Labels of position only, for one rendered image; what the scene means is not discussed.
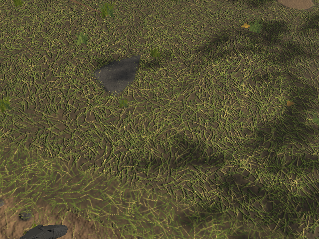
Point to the left robot hand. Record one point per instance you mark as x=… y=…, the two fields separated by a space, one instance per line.
x=46 y=232

